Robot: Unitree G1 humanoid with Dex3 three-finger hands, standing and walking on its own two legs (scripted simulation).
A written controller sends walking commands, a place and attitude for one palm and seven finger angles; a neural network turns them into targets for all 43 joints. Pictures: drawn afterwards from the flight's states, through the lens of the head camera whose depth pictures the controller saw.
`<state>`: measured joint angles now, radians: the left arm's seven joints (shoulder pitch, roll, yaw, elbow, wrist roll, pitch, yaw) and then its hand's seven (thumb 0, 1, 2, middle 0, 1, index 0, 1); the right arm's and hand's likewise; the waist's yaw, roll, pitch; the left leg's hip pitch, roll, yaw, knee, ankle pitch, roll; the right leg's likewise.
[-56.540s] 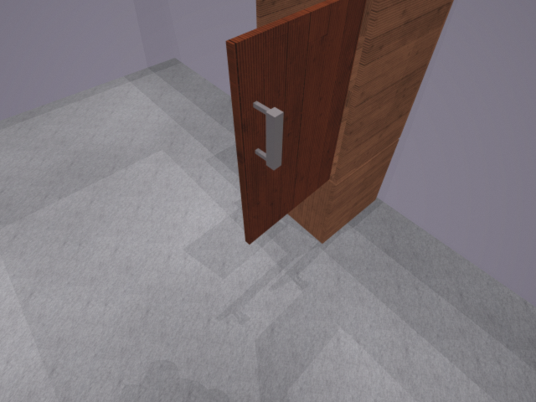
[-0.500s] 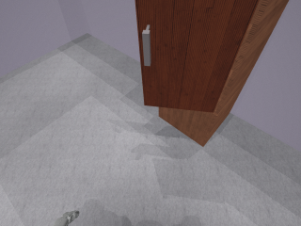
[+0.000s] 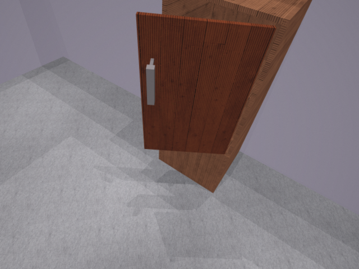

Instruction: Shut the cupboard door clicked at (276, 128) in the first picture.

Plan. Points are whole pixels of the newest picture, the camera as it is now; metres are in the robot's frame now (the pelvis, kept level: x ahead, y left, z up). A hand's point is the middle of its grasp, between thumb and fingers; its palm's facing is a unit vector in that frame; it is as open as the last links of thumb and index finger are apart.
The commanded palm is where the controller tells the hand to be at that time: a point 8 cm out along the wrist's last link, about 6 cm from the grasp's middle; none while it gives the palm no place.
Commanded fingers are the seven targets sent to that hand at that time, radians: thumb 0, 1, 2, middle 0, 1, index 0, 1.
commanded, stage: take the last steps up to it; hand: left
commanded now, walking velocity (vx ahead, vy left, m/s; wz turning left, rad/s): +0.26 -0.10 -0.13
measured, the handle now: (151, 82) +0.65 +0.12 +0.05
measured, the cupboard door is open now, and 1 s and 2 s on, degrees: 33 33 33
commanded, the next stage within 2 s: come to a stop and stand still in 0.36 s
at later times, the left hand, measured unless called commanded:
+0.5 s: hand (141, 252) +0.20 +0.10 -0.17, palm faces +0.00 -0.98 -0.19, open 7.2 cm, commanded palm none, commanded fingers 0.00 0.90 0.90 -0.20 -0.30 -0.20 -0.30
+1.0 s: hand (137, 250) +0.20 +0.11 -0.17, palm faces -0.02 -0.95 -0.32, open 7.3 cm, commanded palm none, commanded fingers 0.00 0.90 0.90 -0.20 -0.30 -0.20 -0.30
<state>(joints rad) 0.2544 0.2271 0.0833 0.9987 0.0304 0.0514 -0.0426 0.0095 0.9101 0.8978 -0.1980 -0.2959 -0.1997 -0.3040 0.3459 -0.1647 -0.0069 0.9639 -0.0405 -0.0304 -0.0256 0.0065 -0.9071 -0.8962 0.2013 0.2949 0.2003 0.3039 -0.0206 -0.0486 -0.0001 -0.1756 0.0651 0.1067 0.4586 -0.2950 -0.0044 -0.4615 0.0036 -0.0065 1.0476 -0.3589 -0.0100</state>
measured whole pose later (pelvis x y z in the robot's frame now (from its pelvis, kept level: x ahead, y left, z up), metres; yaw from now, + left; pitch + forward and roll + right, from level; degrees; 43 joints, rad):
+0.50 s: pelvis +0.14 -0.08 +0.00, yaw -1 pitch +1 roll -1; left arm 0.21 0.17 0.05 1.04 0.02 -0.03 0.01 0.00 0.94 0.90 -0.20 -0.30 -0.20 -0.30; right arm 0.27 -0.17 -0.04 1.03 -0.03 0.00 -0.01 0.01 -0.91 -0.90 0.20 0.29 0.20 0.30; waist -0.03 0.02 0.04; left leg -0.43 0.09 0.09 0.90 -0.36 -0.02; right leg -0.21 0.03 -0.15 0.39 -0.20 -0.06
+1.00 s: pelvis +0.17 -0.10 -0.01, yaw -3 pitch +0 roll +2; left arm 0.25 0.21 0.03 0.98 0.03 0.02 0.04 0.00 0.91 0.90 -0.20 -0.30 -0.20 -0.30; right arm 0.14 -0.20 -0.05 0.97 -0.02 0.06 -0.03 0.01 -0.91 -0.90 0.20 0.29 0.20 0.30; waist 0.02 0.02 0.09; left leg -0.31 0.00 0.05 0.64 -0.35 0.00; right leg -0.23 0.00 -0.05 0.56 -0.34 -0.05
